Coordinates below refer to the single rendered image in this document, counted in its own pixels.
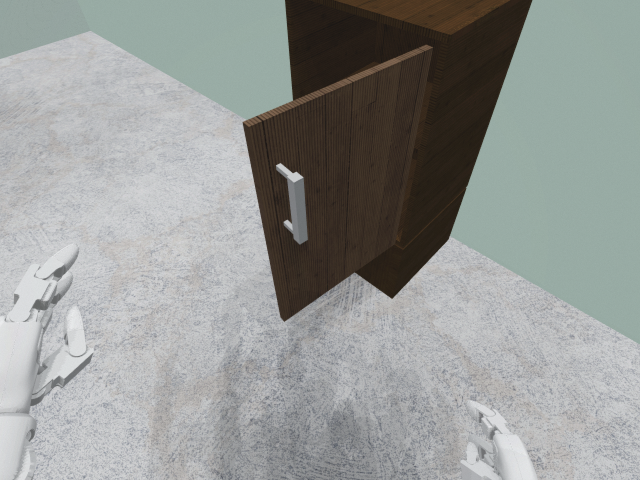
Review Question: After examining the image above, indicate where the right robot hand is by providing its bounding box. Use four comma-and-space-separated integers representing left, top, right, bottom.
461, 400, 538, 480

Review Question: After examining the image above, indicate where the left robot hand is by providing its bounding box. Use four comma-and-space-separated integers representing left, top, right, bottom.
0, 243, 94, 414

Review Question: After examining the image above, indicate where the robot left forearm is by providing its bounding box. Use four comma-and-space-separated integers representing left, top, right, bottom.
0, 413, 37, 480

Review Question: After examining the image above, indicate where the handle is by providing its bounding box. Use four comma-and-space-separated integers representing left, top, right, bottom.
276, 163, 308, 244

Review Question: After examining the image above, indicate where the cupboard door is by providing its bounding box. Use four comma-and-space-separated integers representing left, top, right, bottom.
243, 45, 433, 322

